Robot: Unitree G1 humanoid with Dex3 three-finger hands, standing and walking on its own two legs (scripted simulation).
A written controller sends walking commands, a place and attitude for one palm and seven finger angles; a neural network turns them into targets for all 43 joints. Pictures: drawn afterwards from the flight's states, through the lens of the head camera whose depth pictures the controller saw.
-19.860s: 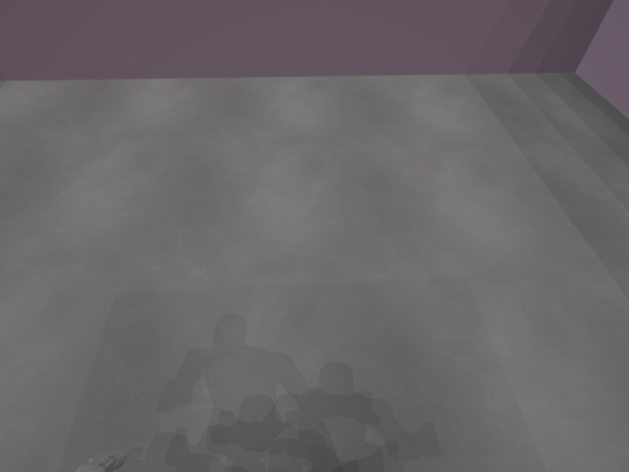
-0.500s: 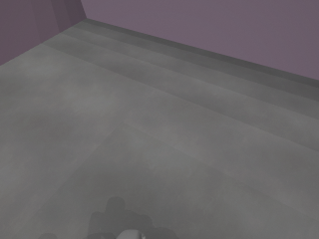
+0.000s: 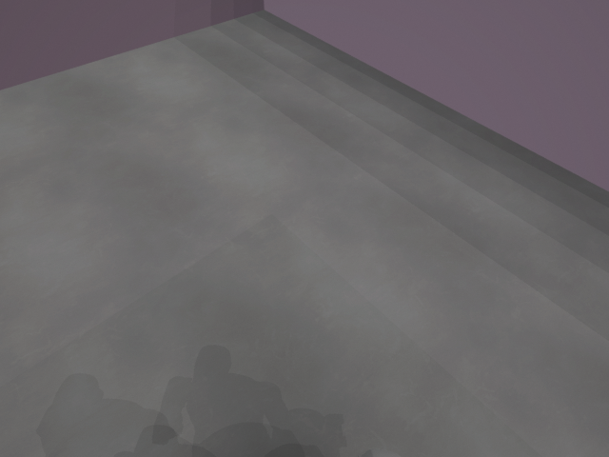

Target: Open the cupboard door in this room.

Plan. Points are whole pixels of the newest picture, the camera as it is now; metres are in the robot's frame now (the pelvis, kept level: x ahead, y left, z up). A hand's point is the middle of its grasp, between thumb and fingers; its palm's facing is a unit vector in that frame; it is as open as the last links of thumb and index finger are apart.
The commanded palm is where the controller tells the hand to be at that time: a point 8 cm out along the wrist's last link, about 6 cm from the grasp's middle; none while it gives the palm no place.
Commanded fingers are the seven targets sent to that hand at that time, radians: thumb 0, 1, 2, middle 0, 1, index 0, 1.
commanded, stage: turn or walk to find it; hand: left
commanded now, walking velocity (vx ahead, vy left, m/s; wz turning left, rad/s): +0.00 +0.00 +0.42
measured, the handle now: out of the picture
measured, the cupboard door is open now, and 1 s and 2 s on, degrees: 0 0 0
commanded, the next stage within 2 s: stand and wait in 1.98 s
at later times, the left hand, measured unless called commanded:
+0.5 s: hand out of the picture -0.01 +0.14 -0.16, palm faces +0.26 -0.93 -0.27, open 7.3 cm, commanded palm none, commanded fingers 0.00 0.90 0.90 -0.20 -0.30 -0.20 -0.30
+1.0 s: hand out of the picture -0.07 +0.22 -0.17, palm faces +0.46 -0.85 -0.24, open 7.4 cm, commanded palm none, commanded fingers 0.00 0.90 0.90 -0.20 -0.30 -0.20 -0.30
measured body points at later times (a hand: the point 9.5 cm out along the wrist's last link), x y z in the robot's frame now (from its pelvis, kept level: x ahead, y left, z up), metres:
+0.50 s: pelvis -0.02 -0.06 +0.00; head +0.02 -0.08 +0.45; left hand -0.02 +0.19 -0.13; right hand +0.07 -0.31 -0.17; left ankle -0.09 +0.10 -0.66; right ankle +0.00 -0.14 -0.74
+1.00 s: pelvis -0.04 -0.01 +0.00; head -0.02 +0.02 +0.45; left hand -0.10 +0.26 -0.15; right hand +0.14 -0.19 -0.13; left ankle -0.08 +0.08 -0.74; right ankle +0.01 -0.16 -0.67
